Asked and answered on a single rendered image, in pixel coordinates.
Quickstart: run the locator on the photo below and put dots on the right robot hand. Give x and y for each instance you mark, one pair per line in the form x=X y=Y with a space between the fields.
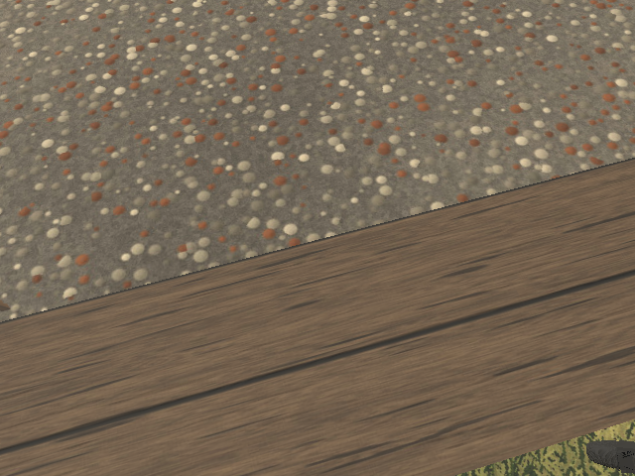
x=615 y=454

